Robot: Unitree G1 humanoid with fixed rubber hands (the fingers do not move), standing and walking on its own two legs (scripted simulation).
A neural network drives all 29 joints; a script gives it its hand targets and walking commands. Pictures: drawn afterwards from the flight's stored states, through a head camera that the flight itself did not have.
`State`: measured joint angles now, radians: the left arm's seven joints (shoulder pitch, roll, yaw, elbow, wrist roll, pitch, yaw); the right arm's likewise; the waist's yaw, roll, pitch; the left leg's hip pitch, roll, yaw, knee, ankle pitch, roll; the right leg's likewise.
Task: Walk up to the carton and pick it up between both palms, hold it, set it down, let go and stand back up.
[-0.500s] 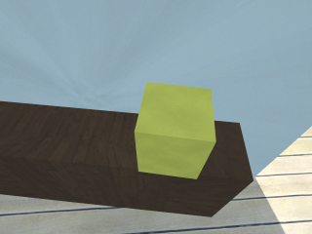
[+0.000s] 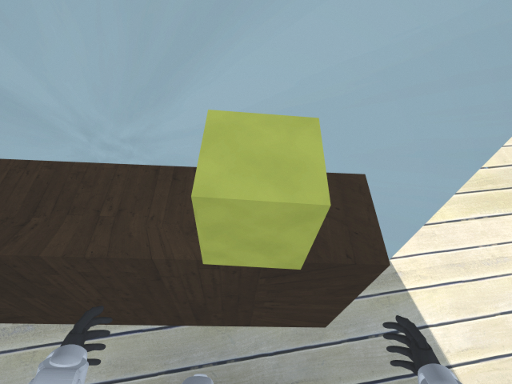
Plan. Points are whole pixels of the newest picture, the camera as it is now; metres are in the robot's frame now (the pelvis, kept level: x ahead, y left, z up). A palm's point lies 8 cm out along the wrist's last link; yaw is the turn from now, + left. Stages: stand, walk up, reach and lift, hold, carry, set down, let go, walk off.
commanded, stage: reach and lift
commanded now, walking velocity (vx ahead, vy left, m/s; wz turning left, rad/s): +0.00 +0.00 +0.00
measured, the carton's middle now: (257, 195) +0.47 +0.01 -0.04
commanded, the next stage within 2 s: none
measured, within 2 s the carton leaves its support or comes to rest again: neither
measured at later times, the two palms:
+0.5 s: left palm (75, 360) +0.17 +0.27 -0.06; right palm (408, 367) +0.17 -0.22 -0.07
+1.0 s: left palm (106, 329) +0.21 +0.24 -0.04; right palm (402, 354) +0.19 -0.21 -0.05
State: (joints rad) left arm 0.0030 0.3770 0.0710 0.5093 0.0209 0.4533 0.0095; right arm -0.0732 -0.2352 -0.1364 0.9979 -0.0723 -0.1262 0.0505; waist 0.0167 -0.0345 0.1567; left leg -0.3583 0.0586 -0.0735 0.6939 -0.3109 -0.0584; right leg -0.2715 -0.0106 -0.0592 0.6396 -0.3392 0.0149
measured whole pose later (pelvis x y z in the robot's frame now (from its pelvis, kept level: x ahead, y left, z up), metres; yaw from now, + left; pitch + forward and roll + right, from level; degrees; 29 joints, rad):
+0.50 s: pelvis +0.01 +0.01 +0.02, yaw -3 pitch -2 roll -1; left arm 0.17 0.27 0.10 0.44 -0.02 0.29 0.01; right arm 0.12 -0.17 -0.07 0.75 -0.06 -0.17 0.01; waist 0.05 0.00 0.10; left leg -0.21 0.06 0.00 0.50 -0.25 -0.04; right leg -0.16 -0.02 0.00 0.47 -0.27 0.03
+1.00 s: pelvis +0.03 +0.01 +0.02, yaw -4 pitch -4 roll +0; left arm 0.17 0.21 0.01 0.48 -0.05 0.01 0.00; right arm 0.16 -0.12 -0.07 0.73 0.00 -0.31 -0.03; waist 0.05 -0.01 0.10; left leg -0.10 0.04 0.02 0.39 -0.22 -0.03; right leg -0.05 -0.03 0.02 0.35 -0.22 0.04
